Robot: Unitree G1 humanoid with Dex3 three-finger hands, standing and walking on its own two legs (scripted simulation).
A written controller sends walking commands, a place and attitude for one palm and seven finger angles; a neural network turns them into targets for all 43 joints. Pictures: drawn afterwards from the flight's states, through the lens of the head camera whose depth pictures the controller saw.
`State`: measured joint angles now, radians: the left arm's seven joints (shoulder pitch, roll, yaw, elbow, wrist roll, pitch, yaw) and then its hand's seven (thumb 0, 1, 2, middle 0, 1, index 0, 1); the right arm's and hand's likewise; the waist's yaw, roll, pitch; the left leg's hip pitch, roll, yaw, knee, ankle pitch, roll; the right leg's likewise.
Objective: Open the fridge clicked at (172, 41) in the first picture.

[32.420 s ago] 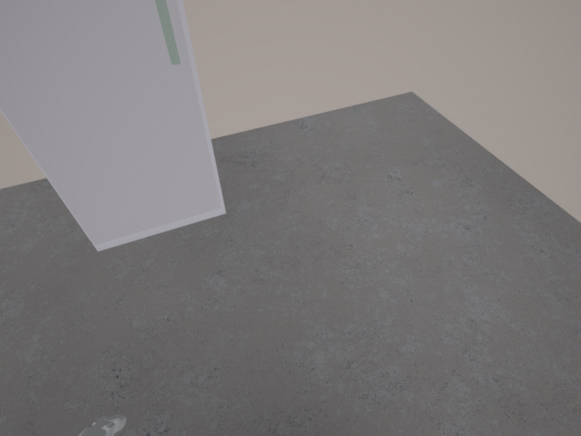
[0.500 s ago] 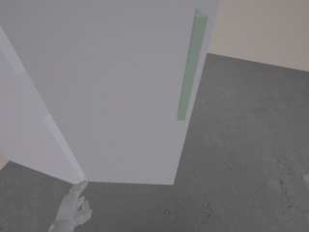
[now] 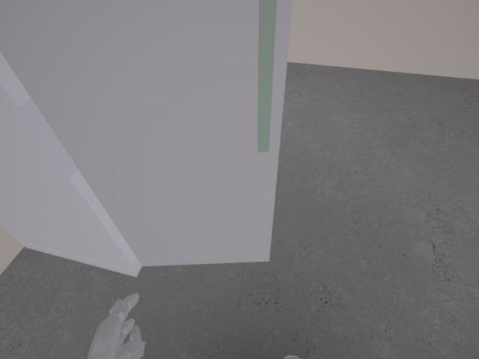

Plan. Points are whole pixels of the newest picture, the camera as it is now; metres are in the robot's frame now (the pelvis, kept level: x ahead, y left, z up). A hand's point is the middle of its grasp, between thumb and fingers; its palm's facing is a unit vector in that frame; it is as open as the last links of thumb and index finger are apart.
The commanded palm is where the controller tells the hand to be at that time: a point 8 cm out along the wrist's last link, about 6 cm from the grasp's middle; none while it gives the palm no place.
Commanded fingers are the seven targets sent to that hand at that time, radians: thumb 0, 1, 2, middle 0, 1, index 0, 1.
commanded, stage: step back with the hand held close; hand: right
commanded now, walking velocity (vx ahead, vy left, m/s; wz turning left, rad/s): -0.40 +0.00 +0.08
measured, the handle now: (264, 78) +0.57 -0.02 +0.19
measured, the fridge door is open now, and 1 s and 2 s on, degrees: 74 74 74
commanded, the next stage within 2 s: stop stepping back and stand still in 0.58 s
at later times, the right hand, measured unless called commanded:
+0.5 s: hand out of the picture +0.10 -0.28 +0.19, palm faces +0.50 +0.76 -0.41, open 7.4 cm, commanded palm +0.06 -0.31 +0.19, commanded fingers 0.00 -0.90 -0.90 0.20 0.30 0.20 0.30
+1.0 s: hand out of the picture +0.02 -0.28 +0.20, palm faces +0.36 +0.83 -0.44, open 7.4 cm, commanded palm -0.03 -0.31 +0.19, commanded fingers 0.00 -0.90 -0.90 0.20 0.30 0.20 0.30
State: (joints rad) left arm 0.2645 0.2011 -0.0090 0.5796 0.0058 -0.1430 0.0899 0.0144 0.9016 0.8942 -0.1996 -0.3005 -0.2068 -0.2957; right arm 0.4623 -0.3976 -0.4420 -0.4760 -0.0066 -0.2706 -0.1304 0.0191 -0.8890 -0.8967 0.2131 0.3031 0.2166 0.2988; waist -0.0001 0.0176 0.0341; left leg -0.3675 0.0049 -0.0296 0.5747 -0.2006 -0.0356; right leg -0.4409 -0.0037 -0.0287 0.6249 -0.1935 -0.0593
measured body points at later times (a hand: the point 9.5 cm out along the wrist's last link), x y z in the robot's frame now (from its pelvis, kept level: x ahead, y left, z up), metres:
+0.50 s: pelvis -0.08 +0.00 +0.00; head -0.08 -0.03 +0.45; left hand +0.11 +0.22 -0.07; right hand +0.07 -0.31 +0.21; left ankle -0.07 +0.13 -0.72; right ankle +0.03 -0.10 -0.69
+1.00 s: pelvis -0.21 -0.04 +0.01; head -0.22 -0.06 +0.46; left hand -0.10 +0.23 -0.07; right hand -0.01 -0.32 +0.22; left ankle -0.28 +0.05 -0.72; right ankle -0.11 -0.13 -0.70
